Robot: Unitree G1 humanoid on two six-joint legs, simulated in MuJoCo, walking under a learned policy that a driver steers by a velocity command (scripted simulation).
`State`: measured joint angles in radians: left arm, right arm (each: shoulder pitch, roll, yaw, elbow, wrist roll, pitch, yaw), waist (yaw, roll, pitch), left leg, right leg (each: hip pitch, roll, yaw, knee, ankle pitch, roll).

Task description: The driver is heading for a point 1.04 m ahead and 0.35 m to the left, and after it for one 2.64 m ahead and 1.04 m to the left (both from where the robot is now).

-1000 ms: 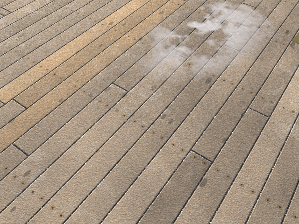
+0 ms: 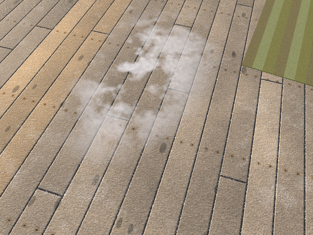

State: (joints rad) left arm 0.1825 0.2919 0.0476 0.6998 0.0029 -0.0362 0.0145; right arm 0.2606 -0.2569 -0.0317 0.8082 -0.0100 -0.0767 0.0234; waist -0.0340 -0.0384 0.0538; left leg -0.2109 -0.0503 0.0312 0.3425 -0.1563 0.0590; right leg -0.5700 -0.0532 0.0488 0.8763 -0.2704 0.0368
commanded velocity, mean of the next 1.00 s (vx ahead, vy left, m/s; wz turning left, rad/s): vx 0.07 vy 0.00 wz -0.01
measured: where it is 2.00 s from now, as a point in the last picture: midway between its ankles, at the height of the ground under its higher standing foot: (149, 194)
